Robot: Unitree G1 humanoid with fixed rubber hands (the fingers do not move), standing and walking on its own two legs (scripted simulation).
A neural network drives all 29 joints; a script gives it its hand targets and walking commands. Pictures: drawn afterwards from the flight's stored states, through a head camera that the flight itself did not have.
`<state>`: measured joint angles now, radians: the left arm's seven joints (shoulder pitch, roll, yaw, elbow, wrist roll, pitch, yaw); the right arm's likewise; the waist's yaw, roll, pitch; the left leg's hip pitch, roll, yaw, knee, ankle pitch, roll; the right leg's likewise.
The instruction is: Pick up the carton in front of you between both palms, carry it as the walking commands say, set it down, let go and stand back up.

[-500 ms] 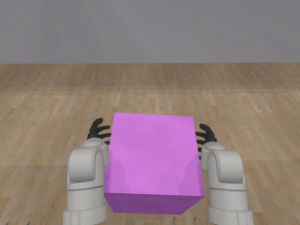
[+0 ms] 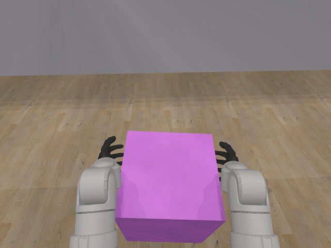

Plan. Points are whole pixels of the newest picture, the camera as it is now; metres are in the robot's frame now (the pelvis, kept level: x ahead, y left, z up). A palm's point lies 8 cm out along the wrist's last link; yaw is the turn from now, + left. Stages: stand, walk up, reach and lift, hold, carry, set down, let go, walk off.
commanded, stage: carry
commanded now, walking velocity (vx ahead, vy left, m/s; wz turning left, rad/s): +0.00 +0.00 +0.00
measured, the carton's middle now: (167, 190) +0.29 +0.00 -0.02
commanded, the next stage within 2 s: hold in 0.90 s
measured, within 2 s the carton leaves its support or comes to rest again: neither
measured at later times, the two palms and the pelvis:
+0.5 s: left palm (99, 194) +0.24 +0.16 +0.05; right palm (230, 197) +0.24 -0.14 +0.04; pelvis -0.04 +0.01 +0.01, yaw +0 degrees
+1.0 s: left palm (94, 201) +0.23 +0.16 +0.05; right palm (230, 203) +0.22 -0.13 +0.05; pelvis -0.05 +0.01 +0.01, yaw +0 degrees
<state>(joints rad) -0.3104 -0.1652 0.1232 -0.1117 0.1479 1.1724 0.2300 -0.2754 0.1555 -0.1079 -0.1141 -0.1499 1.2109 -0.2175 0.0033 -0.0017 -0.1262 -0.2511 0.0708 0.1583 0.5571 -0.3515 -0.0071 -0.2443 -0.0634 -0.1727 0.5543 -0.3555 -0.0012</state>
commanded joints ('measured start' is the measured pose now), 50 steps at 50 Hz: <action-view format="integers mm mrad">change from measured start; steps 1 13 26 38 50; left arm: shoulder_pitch -395 -383 -278 -280 -238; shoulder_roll -1079 -1012 -893 -894 -911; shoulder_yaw -671 -614 -454 -515 -515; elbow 43 159 270 241 218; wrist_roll -427 -317 -124 -135 -146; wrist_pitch -9 -206 -470 -497 -467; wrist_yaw -448 -470 -443 -439 -427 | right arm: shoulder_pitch -509 -482 -439 -415 -374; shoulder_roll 1064 1019 884 903 875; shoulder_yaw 663 606 478 507 518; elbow -40 121 200 180 128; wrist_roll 431 348 177 168 179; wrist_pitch -68 -250 -518 -551 -532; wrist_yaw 419 443 422 414 429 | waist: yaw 3 11 2 -5 17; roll -28 -16 12 14 9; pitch -265 -150 -227 -190 -169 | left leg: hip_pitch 131 18 28 24 335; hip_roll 89 96 94 98 -132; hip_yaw -77 -114 -117 -121 -243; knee -18 -120 -131 -119 -151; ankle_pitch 581 256 313 293 613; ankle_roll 26 38 48 38 15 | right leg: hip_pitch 99 39 55 4 108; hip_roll -103 -105 -119 -112 152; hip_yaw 88 110 123 113 270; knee -42 -123 -126 -127 -157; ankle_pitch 522 201 241 208 492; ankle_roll -1 -7 -14 -3 -10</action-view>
